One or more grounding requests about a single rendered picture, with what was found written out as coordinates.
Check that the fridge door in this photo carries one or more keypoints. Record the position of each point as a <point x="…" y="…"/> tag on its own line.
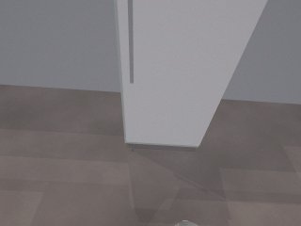
<point x="185" y="53"/>

